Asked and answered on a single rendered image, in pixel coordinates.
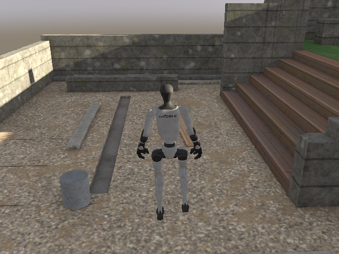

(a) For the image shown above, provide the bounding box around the left robot shin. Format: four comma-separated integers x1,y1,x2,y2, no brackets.
155,178,163,213

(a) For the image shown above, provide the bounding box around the robot left hand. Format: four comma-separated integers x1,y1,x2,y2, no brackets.
137,148,149,159

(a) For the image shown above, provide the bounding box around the left robot forearm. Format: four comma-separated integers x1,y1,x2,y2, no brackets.
138,129,148,150

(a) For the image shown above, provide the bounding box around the left robot upper arm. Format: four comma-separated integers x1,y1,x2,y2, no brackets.
142,107,157,137

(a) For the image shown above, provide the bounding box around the right robot forearm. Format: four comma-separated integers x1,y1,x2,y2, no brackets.
190,127,201,149

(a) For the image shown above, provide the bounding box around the right robot upper arm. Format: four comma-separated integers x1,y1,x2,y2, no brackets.
179,106,194,135

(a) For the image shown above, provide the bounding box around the robot right hand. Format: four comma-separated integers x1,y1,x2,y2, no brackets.
190,147,202,159

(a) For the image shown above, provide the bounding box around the left robot thigh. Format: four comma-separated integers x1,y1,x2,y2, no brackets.
151,148,164,187

